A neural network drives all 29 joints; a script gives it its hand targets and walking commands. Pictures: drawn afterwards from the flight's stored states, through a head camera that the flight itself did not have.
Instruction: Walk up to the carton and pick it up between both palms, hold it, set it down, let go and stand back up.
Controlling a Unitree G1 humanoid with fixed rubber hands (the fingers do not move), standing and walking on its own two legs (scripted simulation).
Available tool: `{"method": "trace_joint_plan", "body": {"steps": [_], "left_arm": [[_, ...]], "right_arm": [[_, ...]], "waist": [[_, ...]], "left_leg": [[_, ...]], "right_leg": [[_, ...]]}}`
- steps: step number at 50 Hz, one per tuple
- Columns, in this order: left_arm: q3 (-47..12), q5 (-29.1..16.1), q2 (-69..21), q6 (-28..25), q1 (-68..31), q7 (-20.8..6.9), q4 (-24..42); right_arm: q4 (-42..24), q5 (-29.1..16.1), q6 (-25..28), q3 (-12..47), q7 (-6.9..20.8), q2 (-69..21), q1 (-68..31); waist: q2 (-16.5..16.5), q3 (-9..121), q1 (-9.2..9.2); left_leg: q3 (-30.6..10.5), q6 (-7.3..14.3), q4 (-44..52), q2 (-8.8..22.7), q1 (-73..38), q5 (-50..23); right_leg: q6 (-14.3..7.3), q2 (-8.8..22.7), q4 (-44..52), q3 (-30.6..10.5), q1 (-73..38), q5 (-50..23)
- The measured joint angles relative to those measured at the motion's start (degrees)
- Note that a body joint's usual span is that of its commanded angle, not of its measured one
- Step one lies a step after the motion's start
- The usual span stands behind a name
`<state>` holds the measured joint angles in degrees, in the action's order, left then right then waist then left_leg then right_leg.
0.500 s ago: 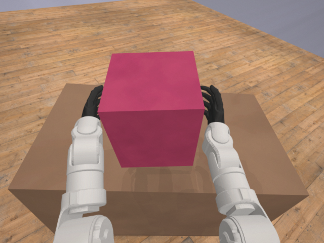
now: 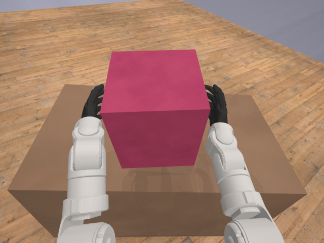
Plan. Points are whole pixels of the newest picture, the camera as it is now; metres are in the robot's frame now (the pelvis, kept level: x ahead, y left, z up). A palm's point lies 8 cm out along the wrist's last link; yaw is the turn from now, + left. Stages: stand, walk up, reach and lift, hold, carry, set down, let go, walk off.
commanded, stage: hold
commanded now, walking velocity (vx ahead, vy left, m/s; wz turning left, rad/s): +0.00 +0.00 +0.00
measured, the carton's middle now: (156, 112) +0.41 -0.02 +0.11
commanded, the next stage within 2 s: none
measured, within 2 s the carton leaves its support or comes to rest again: neither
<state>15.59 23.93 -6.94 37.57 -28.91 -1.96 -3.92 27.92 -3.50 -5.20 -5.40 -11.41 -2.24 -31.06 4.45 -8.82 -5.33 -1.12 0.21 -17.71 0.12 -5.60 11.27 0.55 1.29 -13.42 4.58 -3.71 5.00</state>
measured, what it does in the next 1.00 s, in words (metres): stands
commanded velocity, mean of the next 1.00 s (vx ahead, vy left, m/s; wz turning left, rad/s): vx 0.00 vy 0.00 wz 0.00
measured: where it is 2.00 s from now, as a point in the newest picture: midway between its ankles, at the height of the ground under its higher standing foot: outside the picture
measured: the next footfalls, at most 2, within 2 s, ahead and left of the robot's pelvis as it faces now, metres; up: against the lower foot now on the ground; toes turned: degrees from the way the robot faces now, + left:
none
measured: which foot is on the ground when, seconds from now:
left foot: down 0.00-1.00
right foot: down 0.00-1.00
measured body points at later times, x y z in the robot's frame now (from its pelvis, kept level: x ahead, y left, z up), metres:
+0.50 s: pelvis -0.01 -0.01 +0.00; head -0.05 +0.02 +0.45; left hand +0.35 +0.15 +0.17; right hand +0.35 -0.15 +0.18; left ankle +0.00 +0.11 -0.75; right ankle +0.04 -0.13 -0.75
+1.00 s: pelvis -0.01 -0.01 +0.00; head -0.04 +0.02 +0.45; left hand +0.36 +0.14 +0.17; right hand +0.36 -0.16 +0.18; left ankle +0.00 +0.11 -0.75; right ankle +0.04 -0.13 -0.75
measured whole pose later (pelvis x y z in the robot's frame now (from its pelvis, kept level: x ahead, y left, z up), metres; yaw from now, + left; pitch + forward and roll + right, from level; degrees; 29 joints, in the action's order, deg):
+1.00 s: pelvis -0.01 -0.01 +0.00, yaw +1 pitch -14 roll -1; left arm 18.5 25.3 -6.5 41.4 -30.5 -4.3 -0.5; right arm 25.4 -4.1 -8.3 -3.2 -13.1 -2.9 -32.8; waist 4.5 -9.6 -5.8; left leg -0.9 -0.5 -17.4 0.9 -7.3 10.6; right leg -0.3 0.9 -13.8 6.0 -5.5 5.3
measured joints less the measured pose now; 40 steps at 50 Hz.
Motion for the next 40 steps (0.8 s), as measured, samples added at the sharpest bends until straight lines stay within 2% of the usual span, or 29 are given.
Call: {"method": "trace_joint_plan", "body": {"steps": [8, 22, 31, 40], "left_arm": [[0.95, 0.13, 0.19, 0.35, -1.82, -0.05, -0.83], [2.85, 0.73, 0.53, 2.44, -1.25, -1.99, 2.29], [4.04, 1.56, 1.12, 3.91, -3.35, -2.9, 1.13], [3.43, 0.96, 1.34, 3.17, -3.7, -2.39, 0.56]], "right_arm": [[0.77, 1.18, 0.0, -0.86, 0.43, -0.2, -1.68], [-1.28, -0.38, -1.81, 1.91, -1.68, -0.82, -1.62], [-0.37, 1.59, -3.24, -0.59, -0.45, -2.32, -3.31], [-0.68, 2.28, -2.82, -1.16, -0.33, -2.22, -3.47]], "waist": [[-0.51, -0.06, -0.04], [0.15, -0.22, -0.06], [0.52, -0.57, 0.76], [-0.19, -0.68, 0.05]], "left_leg": [[0.04, -0.33, 0.53, 0.24, 0.41, -0.76], [-0.43, -0.97, 0.84, 0.83, -1.47, -1.09], [-0.52, -0.82, 0.84, 0.4, -0.9, -1.79], [-0.45, -0.59, 0.61, 0.17, -0.11, -1.69]], "right_leg": [[-0.42, -0.16, -0.11, 0.24, 0.66, -0.33], [-1.1, -0.62, -0.06, 1.13, -1.39, -0.2], [-1.04, -0.06, -0.79, 1.51, -0.69, -0.32], [-0.77, 0.26, -0.91, 1.75, -0.08, -0.17]]}}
